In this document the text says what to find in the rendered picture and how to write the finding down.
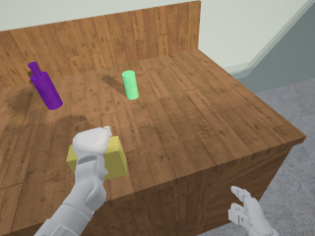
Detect left robot forearm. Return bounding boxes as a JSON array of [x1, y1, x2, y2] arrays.
[[33, 152, 106, 236]]

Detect left robot hand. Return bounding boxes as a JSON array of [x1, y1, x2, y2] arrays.
[[72, 126, 112, 176]]

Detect right robot forearm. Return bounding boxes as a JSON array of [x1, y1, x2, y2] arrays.
[[248, 217, 280, 236]]

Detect right robot hand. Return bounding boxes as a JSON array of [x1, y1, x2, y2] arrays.
[[228, 186, 266, 231]]

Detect table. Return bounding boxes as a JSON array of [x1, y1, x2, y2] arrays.
[[0, 0, 307, 236]]

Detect sponge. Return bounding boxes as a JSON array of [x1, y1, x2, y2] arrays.
[[66, 136, 128, 180]]

